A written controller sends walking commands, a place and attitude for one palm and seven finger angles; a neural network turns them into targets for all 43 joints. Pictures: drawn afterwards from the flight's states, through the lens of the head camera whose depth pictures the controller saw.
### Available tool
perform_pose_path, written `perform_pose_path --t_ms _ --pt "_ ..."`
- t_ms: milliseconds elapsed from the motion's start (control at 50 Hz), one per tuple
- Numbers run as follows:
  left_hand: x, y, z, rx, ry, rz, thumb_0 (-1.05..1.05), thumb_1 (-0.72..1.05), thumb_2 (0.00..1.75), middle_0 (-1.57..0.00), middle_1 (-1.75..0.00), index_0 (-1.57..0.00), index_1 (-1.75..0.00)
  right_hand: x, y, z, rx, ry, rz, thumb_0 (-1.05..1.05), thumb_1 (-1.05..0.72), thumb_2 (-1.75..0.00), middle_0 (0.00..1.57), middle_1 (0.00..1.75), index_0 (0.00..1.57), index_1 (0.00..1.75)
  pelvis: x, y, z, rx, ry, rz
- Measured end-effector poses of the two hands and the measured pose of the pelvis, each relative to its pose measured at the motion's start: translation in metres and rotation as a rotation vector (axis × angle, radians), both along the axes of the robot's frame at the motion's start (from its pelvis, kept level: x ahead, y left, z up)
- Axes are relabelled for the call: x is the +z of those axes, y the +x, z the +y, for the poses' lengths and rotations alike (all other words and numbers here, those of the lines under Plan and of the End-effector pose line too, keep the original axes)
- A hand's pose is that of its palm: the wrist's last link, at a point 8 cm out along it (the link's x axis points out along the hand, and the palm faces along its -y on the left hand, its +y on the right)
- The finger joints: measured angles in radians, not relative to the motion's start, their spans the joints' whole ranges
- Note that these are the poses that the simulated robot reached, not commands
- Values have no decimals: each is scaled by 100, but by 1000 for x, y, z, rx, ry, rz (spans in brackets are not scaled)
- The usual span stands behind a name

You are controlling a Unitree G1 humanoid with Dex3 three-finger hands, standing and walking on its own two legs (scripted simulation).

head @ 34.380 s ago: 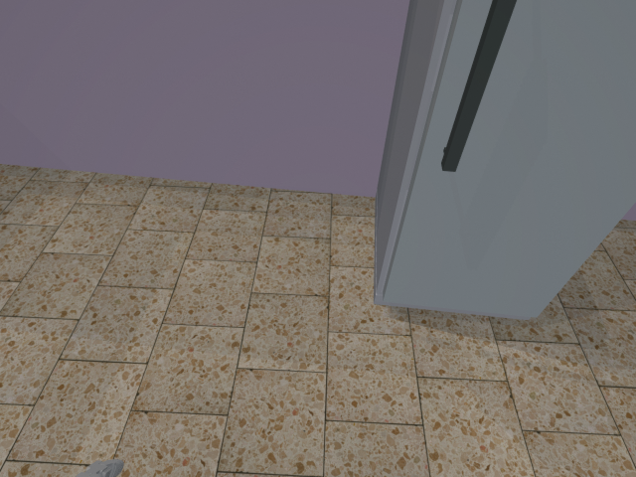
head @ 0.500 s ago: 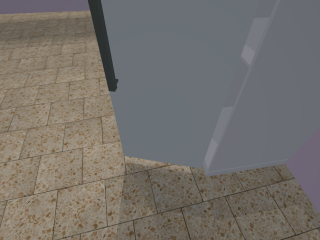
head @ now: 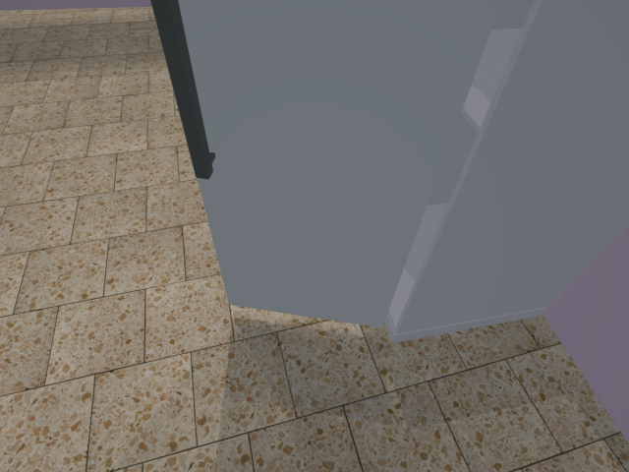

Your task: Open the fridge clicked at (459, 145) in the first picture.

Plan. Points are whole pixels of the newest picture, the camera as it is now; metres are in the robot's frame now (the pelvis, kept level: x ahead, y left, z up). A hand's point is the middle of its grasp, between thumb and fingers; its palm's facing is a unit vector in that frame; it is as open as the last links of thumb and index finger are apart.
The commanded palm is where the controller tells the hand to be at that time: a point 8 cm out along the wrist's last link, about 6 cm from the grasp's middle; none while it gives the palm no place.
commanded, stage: look to check the result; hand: left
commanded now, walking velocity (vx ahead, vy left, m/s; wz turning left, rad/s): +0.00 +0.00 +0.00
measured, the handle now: (184, 55) +0.69 +0.26 +0.19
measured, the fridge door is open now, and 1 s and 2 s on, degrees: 70 70 70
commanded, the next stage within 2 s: stand and wait in 0.34 s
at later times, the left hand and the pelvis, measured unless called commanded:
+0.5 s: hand out of the picture +0.06 +0.22 -0.17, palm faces -0.02 -0.95 -0.31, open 7.3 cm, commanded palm none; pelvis +0.00 -0.01 +0.00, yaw +0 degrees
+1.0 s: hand out of the picture +0.06 +0.22 -0.17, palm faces -0.03 -0.95 -0.32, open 7.3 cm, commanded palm none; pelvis +0.00 -0.02 +0.00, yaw +0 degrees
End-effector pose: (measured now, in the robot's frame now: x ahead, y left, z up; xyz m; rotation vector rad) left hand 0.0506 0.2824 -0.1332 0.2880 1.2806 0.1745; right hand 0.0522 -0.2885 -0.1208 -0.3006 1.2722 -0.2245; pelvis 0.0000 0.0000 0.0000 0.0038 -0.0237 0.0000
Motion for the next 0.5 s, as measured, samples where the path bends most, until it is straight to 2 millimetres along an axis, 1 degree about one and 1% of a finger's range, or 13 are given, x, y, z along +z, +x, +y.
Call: perform_pose_path --t_ms 100,200,340,500 --pt "1 -7 0 10 9 22 0 90 90 -20 -30 -21 -30 -3 0 3 1 15 10 1 -91 -90 21 30 21 30 0 1 -2 0 1 0" --pt "2 -9 -2 16 14 26 0 91 90 -20 -30 -20 -30 -6 3 6 3 29 7 1 -91 -90 21 30 21 30 0 2 -4 0 1 0" --pt "2 -5 -8 14 9 14 0 91 90 -20 -30 -20 -30 -8 8 7 6 42 -4 1 -91 -90 21 30 21 30 0 4 -7 -1 3 -1" --pt "2 1 -17 8 -1 -2 0 90 90 -20 -30 -21 -30 -8 8 3 2 42 -7 1 -91 -90 21 30 21 30 0 4 -11 -2 4 -1"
